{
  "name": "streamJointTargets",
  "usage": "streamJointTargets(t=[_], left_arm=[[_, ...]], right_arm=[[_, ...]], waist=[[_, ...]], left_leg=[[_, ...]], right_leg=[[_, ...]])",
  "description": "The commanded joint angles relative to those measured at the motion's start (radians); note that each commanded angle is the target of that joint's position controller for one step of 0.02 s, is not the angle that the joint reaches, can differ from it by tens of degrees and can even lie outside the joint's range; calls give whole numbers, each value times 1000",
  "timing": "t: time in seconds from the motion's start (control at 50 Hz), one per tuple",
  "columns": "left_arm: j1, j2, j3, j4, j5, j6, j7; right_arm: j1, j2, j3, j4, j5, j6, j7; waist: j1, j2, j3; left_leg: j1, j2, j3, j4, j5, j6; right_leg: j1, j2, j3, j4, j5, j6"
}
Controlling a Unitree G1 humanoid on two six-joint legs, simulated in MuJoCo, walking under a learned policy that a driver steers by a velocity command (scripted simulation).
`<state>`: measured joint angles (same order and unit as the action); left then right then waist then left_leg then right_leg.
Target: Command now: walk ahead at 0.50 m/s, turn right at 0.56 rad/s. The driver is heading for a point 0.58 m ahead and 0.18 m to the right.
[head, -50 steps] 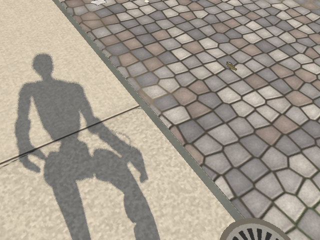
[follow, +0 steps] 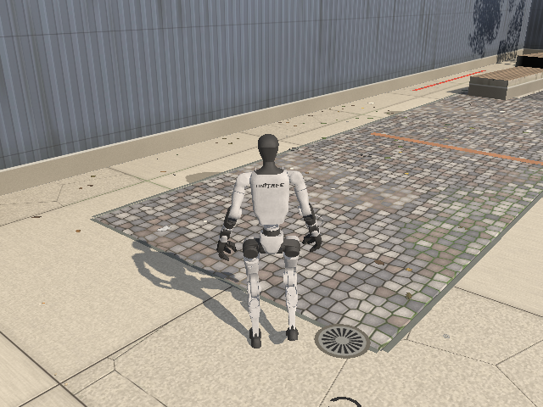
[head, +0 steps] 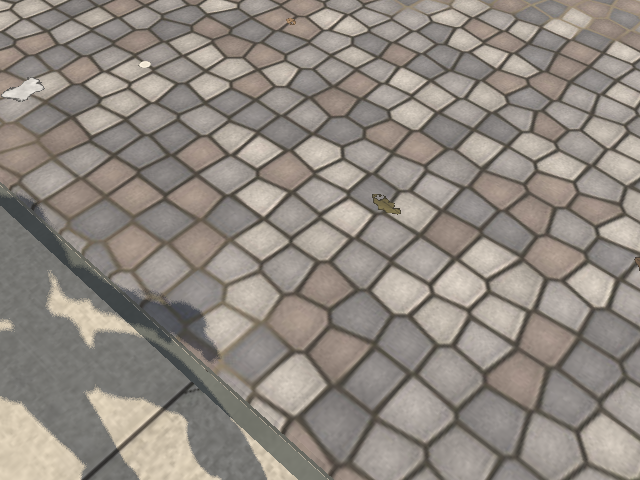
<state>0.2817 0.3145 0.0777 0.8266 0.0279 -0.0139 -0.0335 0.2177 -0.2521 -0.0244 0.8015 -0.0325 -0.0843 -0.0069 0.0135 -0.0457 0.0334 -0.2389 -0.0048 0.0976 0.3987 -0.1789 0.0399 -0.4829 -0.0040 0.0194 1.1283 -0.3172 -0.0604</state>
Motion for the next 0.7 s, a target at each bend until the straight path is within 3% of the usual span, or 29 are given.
streamJointTargets(t=[0.02, 0.1, 0.16, 0.22, 0.26, 0.3, 0.32, 0.34, 0.36, 0.38, 0.4, 0.42, 0.44, 0.48, 0.54, 0.64, 0.68, 0.7], left_arm=[[5, 15, 0, -66, 7, 15, -19], [-128, 6, -10, -116, 7, 17, -34], [-227, -16, -26, -150, 5, 11, -45], [-305, -13, -33, -184, 10, 9, -52], [-322, -4, -31, -197, 15, 9, -50], [-267, 11, -22, -187, 20, 8, -39], [-175, 28, -11, -163, 20, 2, -31], [-8, 54, 7, -108, 27, -8, -18], [137, 142, 37, -73, 33, -10, 1], [80, 255, 62, -102, 3, -1, 9], [117, 235, 62, -109, -12, 12, 17], [74, 187, 50, -91, -15, 10, 28], [35, 129, 34, -81, -19, 3, 30], [-32, 83, 18, -89, -24, -15, 34], [0, 97, 19, -76, -29, -40, 25], [105, 108, 24, -49, -28, -42, 25], [145, 112, 26, -39, -28, -43, 28], [160, 110, 24, -32, -27, -42, 32]], right_arm=[[72, -105, -30, -17, 15, -30, 3], [112, -106, -36, 10, 12, -27, 5], [127, -117, -40, 24, 11, -25, 4], [170, -142, -49, 47, 11, -16, -2], [194, -155, -53, 63, 10, -3, -8], [201, -187, -60, 73, 8, 13, -14], [202, -202, -63, 75, 9, 23, -15], [191, -204, -62, 67, 12, 31, -15], [204, -159, -49, 31, 4, 30, -11], [194, -79, -37, -53, 14, 21, 8], [67, -162, -49, -76, 4, 11, 11], [30, -137, -41, -86, 19, -1, 14], [55, -126, -36, -68, 20, -7, 10], [91, -117, -35, -55, -12, 23, 12], [83, -95, -33, -65, -20, 61, 22], [-124, -88, -27, -132, -14, 64, 26], [-187, -85, -23, -151, -10, 60, 29], [-208, -82, -20, -158, -8, 57, 31]], waist=[[-5, 138, -34], [-22, 125, 9], [-42, 129, 33], [-62, 128, 53], [-63, 130, 53], [-31, 150, 5], [10, 148, -52], [85, 109, -147], [130, -3, -260], [59, -239, -337], [125, -59, -298], [90, -13, -172], [35, 52, -82], [-33, 51, -54], [-47, 38, -56], [21, 7, 6], [47, -2, 5], [52, -2, 13]], left_leg=[[151, 276, -202, -224, 200, 107], [174, 260, -77, -252, 252, 113], [174, 243, 10, -251, 271, 97], [231, 268, 56, -231, 323, 84], [290, 279, 90, -172, 455, 71], [330, 282, 130, -12, 778, 58], [329, 280, 143, 141, 872, 55], [239, 260, 165, 371, 788, 33], [6, 230, 162, 671, 383, 1], [-426, 4, 66, 1012, -367, -64], [-545, 29, -106, 1049, -307, -59], [-564, 80, -120, 1004, -207, -49], [-491, 116, -119, 890, -155, -48], [-361, 139, -129, 787, -151, -64], [-342, 124, -108, 698, -114, -87], [-451, 107, -105, 470, 86, -104], [-459, 88, -109, 391, 139, -101], [-458, 76, -103, 350, 153, -95]], right_leg=[[-174, -64, 35, 23, 75, 19], [-251, -76, 8, -104, 198, 38], [-194, -72, -41, -293, 293, 29], [-152, -60, -98, -418, 257, -5], [-117, -33, -133, -472, 183, -37], [-6, 36, -173, -505, 74, -80], [100, 79, -179, -532, 41, -106], [318, 108, -161, -608, 78, -139], [581, -81, 98, -640, -55, -187], [829, -338, 683, -788, -65, -333], [810, -335, 676, -850, 64, -332], [703, -313, 514, -835, 192, -315], [545, -262, 411, -843, 345, -273], [391, -171, 291, -867, 465, -232], [328, -126, 251, -897, 494, -235], [360, -96, 275, -924, 409, -194], [403, -94, 287, -903, 436, -181], [426, -94, 275, -879, 535, -173]])
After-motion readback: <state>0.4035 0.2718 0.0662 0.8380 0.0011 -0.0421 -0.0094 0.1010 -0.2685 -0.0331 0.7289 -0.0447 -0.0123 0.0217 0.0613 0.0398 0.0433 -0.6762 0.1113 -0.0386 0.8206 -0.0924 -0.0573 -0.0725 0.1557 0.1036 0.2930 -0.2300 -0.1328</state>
